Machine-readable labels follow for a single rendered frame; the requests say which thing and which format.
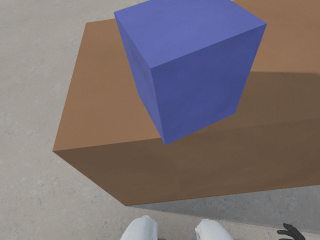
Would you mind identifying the robot thigh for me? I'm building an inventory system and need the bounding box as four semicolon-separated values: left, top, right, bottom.
120;217;158;240
194;220;233;240

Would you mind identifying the right robot hand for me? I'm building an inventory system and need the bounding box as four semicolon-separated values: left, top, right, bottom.
277;223;306;240

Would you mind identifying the robot right thigh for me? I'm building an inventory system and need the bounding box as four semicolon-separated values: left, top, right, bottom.
194;220;233;240

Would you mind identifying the robot left thigh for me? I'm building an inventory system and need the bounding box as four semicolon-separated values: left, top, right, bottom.
120;217;158;240

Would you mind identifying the carton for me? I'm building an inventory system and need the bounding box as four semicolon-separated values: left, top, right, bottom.
113;0;267;145

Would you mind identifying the pedestal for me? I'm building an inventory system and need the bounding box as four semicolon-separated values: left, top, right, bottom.
52;0;320;206

